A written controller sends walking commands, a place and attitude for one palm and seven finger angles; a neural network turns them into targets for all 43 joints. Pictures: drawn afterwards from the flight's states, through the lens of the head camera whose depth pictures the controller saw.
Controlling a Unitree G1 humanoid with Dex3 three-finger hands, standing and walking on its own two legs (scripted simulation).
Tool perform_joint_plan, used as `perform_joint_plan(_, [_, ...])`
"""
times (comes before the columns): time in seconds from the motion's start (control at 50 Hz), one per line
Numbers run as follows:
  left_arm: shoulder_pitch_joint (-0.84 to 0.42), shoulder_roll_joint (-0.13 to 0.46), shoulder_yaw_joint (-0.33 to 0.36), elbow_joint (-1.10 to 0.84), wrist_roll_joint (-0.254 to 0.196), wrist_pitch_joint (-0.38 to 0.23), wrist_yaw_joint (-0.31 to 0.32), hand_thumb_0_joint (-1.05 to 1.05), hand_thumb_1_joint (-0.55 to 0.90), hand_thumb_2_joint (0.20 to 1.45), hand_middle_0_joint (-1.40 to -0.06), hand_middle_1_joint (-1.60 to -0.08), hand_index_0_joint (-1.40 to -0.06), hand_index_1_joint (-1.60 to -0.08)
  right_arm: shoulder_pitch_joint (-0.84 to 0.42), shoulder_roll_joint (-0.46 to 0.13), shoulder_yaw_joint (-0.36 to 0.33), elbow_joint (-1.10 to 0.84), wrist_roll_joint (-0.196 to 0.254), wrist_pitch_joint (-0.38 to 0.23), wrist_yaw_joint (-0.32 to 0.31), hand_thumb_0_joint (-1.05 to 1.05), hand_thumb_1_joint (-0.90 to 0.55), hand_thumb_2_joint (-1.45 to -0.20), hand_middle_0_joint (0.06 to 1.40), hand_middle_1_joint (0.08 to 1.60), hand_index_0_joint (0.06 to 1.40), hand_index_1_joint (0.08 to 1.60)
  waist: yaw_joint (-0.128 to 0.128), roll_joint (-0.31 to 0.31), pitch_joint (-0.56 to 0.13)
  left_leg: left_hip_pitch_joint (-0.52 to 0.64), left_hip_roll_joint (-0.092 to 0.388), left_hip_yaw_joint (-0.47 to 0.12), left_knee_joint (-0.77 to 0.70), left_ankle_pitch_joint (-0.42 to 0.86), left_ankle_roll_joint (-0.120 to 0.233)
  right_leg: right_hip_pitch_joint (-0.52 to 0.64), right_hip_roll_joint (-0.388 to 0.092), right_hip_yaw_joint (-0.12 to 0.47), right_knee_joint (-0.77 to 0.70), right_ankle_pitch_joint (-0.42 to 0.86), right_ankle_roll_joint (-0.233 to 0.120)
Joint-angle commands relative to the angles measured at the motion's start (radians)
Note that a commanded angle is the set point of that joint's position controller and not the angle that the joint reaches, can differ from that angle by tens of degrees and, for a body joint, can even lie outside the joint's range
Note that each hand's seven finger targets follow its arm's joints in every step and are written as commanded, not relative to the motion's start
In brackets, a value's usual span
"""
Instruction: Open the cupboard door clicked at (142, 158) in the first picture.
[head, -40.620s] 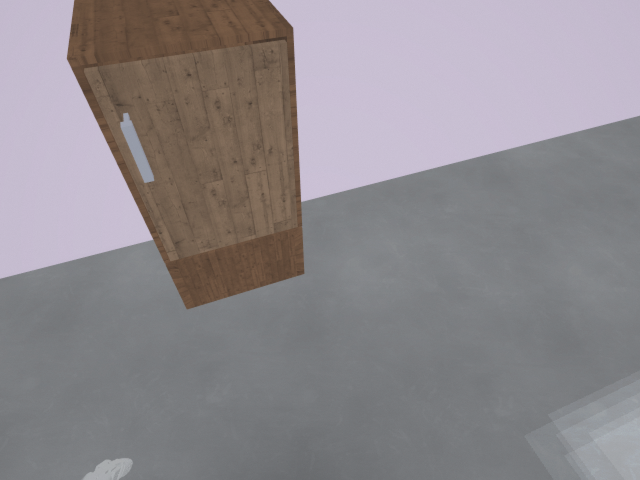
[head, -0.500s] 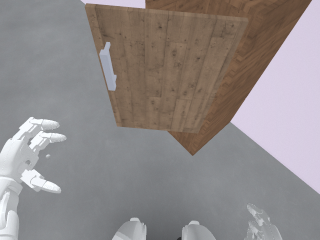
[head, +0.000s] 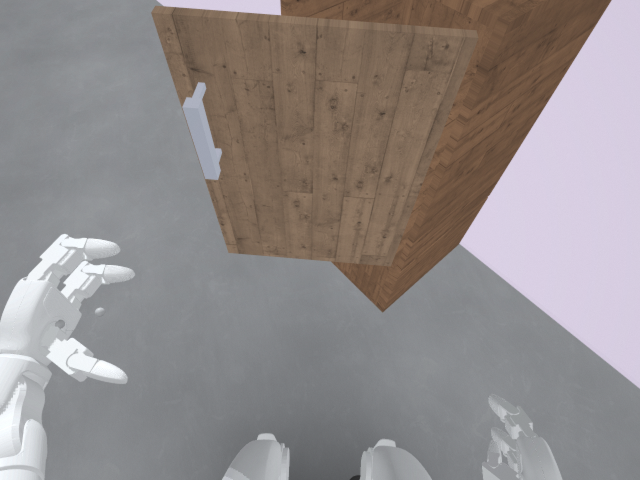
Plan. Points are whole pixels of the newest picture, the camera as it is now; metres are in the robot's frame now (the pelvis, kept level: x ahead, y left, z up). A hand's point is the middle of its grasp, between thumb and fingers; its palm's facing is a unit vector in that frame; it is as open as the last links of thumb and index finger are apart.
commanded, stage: move the hooked fingers beside the handle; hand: left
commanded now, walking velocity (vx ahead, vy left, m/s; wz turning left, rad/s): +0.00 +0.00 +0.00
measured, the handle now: (206, 133) +0.60 +0.22 +0.03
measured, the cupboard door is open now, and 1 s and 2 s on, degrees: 44 44 44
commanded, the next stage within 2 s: none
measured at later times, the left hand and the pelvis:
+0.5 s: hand (126, 241) +0.38 +0.27 +0.04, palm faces -0.03 -1.00 -0.03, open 14.0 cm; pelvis +0.00 +0.01 -0.01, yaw -1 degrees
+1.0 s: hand (147, 194) +0.46 +0.27 +0.04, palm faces -0.02 -1.00 -0.03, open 14.0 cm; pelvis +0.00 +0.02 -0.01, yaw -2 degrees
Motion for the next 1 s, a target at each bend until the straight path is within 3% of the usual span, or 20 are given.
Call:
perform_joint_plan(0.0, [-0.338,0.300,0.102,-0.143,-0.017,-0.066,0.000,0.000,-0.500,0.300,-0.300,-1.200,-0.300,-1.200,0.025,-0.156,-0.058,-0.099,0.007,-0.040,-0.029,0.000,-0.900,-0.900,0.200,0.300,0.200,0.300,-0.034,0.054,-0.259,0.092,-0.011,-0.070,-0.133,0.223,-0.014,0.168,0.018,0.147,-0.146,0.112,0.018])
perform_joint_plan(0.06, [-0.414,0.332,0.113,-0.095,-0.012,-0.070,-0.006,0.000,-0.500,0.300,-0.300,-1.200,-0.300,-1.200,0.030,-0.162,-0.056,-0.088,0.008,-0.042,-0.037,0.000,-0.900,-0.900,0.200,0.300,0.200,0.300,-0.034,0.054,-0.280,0.083,-0.008,-0.072,-0.120,0.220,-0.012,0.164,0.019,0.155,-0.136,0.102,0.014])
perform_joint_plan(0.16, [-0.419,0.358,0.122,-0.023,0.000,-0.040,-0.036,0.000,-0.500,0.300,-0.300,-1.200,-0.300,-1.200,0.056,-0.166,-0.060,-0.085,0.008,-0.028,-0.029,0.000,-0.900,-0.900,0.200,0.300,0.200,0.300,-0.012,0.089,-0.388,0.119,-0.010,-0.062,-0.111,0.335,-0.013,0.217,0.018,0.150,-0.107,0.247,0.014])
perform_joint_plan(0.2, [-0.424,0.375,0.132,0.002,0.008,-0.026,-0.037,0.000,-0.500,0.300,-0.300,-1.200,-0.300,-1.200,0.063,-0.168,-0.061,-0.082,0.010,-0.018,-0.024,0.000,-0.900,-0.900,0.200,0.300,0.200,0.300,-0.008,0.092,-0.394,0.130,-0.007,-0.064,-0.121,0.362,-0.016,0.215,0.017,0.139,-0.105,0.275,0.016])
perform_joint_plan(0.26, [-0.441,0.390,0.151,0.058,0.007,-0.015,-0.024,0.000,-0.500,0.300,-0.300,-1.200,-0.300,-1.200,0.075,-0.174,-0.063,-0.085,0.009,-0.004,-0.019,0.000,-0.900,-0.900,0.200,0.300,0.200,0.300,-0.012,0.035,-0.358,0.092,-0.005,-0.066,-0.120,0.355,-0.014,0.208,0.024,0.133,-0.105,0.271,0.016])
perform_joint_plan(0.34, [-0.533,0.364,0.115,0.065,0.031,-0.035,0.004,0.000,-0.500,0.300,-0.300,-1.200,-0.300,-1.200,0.091,-0.174,-0.067,-0.077,0.008,0.010,-0.011,0.000,-0.900,-0.900,0.200,0.300,0.200,0.300,-0.031,0.081,-0.349,0.125,-0.002,-0.071,-0.136,0.338,-0.017,0.147,0.024,0.118,-0.104,0.236,0.017])
perform_joint_plan(0.36, [-0.578,0.356,0.104,0.062,0.030,-0.046,0.008,0.000,-0.500,0.300,-0.300,-1.200,-0.300,-1.200,0.097,-0.175,-0.068,-0.071,0.005,0.012,-0.012,0.000,-0.900,-0.900,0.200,0.300,0.200,0.300,-0.044,0.056,-0.355,0.128,-0.001,-0.073,-0.126,0.354,-0.013,0.144,0.028,0.117,-0.098,0.252,0.016])
perform_joint_plan(0.38, [-0.566,0.391,0.136,0.083,0.038,-0.052,0.012,0.000,-0.500,0.300,-0.300,-1.200,-0.300,-1.200,0.113,-0.181,-0.074,-0.063,0.004,0.018,-0.012,0.000,-0.900,-0.900,0.200,0.300,0.200,0.300,-0.036,0.045,-0.377,0.132,0.001,-0.073,-0.127,0.354,-0.015,0.152,0.028,0.119,-0.100,0.249,0.019])
perform_joint_plan(0.48, [-0.659,0.383,0.107,0.068,0.062,-0.079,0.024,0.000,-0.500,0.300,-0.300,-1.200,-0.300,-1.200,0.135,-0.182,-0.076,-0.044,-0.001,0.038,-0.009,0.000,-0.900,-0.900,0.200,0.300,0.200,0.300,-0.046,0.126,-0.434,0.239,0.007,-0.095,-0.139,0.430,-0.029,0.103,0.029,0.103,-0.093,0.256,0.015])
perform_joint_plan(0.5, [-0.637,0.401,0.128,0.098,0.066,-0.076,0.029,0.000,-0.500,0.300,-0.300,-1.200,-0.300,-1.200,0.140,-0.185,-0.078,-0.042,-0.001,0.044,-0.008,0.000,-0.900,-0.900,0.200,0.300,0.200,0.300,-0.037,0.124,-0.427,0.247,0.010,-0.101,-0.145,0.439,-0.034,0.097,0.029,0.098,-0.093,0.250,0.013])
perform_joint_plan(0.54, [-0.689,0.373,0.096,0.142,0.077,-0.070,0.039,0.000,-0.500,0.300,-0.300,-1.200,-0.300,-1.200,0.143,-0.184,-0.074,-0.034,-0.001,0.055,-0.008,0.000,-0.900,-0.900,0.200,0.300,0.200,0.300,-0.057,0.088,-0.395,0.223,0.010,-0.104,-0.147,0.406,-0.029,0.075,0.028,0.094,-0.099,0.229,0.017])
perform_joint_plan(0.56, [-0.718,0.389,0.108,0.167,0.080,-0.070,0.045,0.000,-0.500,0.300,-0.300,-1.200,-0.300,-1.200,0.148,-0.186,-0.074,-0.026,-0.003,0.059,-0.011,0.000,-0.900,-0.900,0.200,0.300,0.200,0.300,-0.063,0.080,-0.379,0.203,0.011,-0.103,-0.139,0.399,-0.026,0.066,0.031,0.094,-0.096,0.226,0.015])
perform_joint_plan(0.6, [-0.761,0.405,0.111,0.219,0.098,-0.069,0.057,0.000,-0.500,0.300,-0.300,-1.200,-0.300,-1.200,0.157,-0.190,-0.073,-0.021,-0.004,0.072,-0.009,0.000,-0.900,-0.900,0.200,0.300,0.200,0.300,-0.063,0.082,-0.364,0.193,0.010,-0.107,-0.146,0.368,-0.029,0.052,0.029,0.091,-0.096,0.203,0.015])
perform_joint_plan(0.62, [-0.805,0.383,0.081,0.219,0.105,-0.075,0.060,0.000,-0.500,0.300,-0.300,-1.200,-0.300,-1.200,0.154,-0.187,-0.071,-0.020,-0.004,0.075,-0.008,0.000,-0.900,-0.900,0.200,0.300,0.200,0.300,-0.076,0.089,-0.365,0.195,0.009,-0.110,-0.145,0.357,-0.027,0.041,0.028,0.092,-0.096,0.194,0.017])
perform_joint_plan(0.68, [-0.815,0.417,0.106,0.221,0.122,-0.093,0.072,0.000,-0.500,0.300,-0.300,-1.200,-0.300,-1.200,0.179,-0.191,-0.075,-0.016,-0.011,0.091,-0.003,0.000,-0.900,-0.900,0.200,0.300,0.200,0.300,-0.062,0.139,-0.445,0.278,0.015,-0.120,-0.137,0.464,-0.041,0.031,0.032,0.088,-0.086,0.231,0.013])
perform_joint_plan(0.72, [-0.857,0.407,0.090,0.239,0.128,-0.102,0.076,0.000,-0.500,0.300,-0.300,-1.200,-0.300,-1.200,0.180,-0.188,-0.072,-0.010,-0.014,0.104,0.001,0.000,-0.900,-0.900,0.200,0.300,0.200,0.300,-0.070,0.144,-0.442,0.288,0.017,-0.125,-0.133,0.483,-0.045,0.019,0.032,0.085,-0.084,0.237,0.014])
perform_joint_plan(0.82, [-0.912,0.449,0.120,0.382,0.143,-0.099,0.078,0.000,-0.500,0.300,-0.300,-1.200,-0.300,-1.200,0.199,-0.198,-0.070,0.002,-0.015,0.140,0.002,0.000,-0.900,-0.900,0.200,0.300,0.200,0.300,-0.087,0.076,-0.400,0.206,0.016,-0.121,-0.122,0.412,-0.032,0.013,0.035,0.086,-0.083,0.218,0.017])
perform_joint_plan(0.86, [-0.967,0.435,0.094,0.388,0.151,-0.105,0.075,0.000,-0.500,0.300,-0.300,-1.200,-0.300,-1.200,0.200,-0.196,-0.067,0.001,-0.016,0.149,0.001,0.000,-0.900,-0.900,0.200,0.300,0.200,0.300,-0.098,0.104,-0.402,0.211,0.016,-0.121,-0.114,0.426,-0.028,-0.007,0.035,0.088,-0.076,0.222,0.015])
perform_joint_plan(0.92, [-1.034,0.480,0.101,0.406,0.171,-0.116,0.077,0.000,-0.500,0.300,-0.300,-1.200,-0.300,-1.200,0.214,-0.202,-0.065,0.012,-0.021,0.167,0.003,0.000,-0.900,-0.900,0.200,0.300,0.200,0.300,-0.107,0.131,-0.428,0.242,0.021,-0.136,-0.106,0.446,-0.039,-0.038,0.037,0.084,-0.068,0.214,0.015])
perform_joint_plan(0.98, [-1.122,0.475,0.080,0.402,0.180,-0.132,0.082,0.000,-0.500,0.300,-0.300,-1.200,-0.300,-1.200,0.227,-0.205,-0.063,0.025,-0.026,0.179,0.003,0.000,-0.900,-0.900,0.200,0.300,0.200,0.300,-0.125,0.175,-0.457,0.294,0.029,-0.157,-0.094,0.492,-0.049,-0.094,0.040,0.078,-0.059,0.206,0.015])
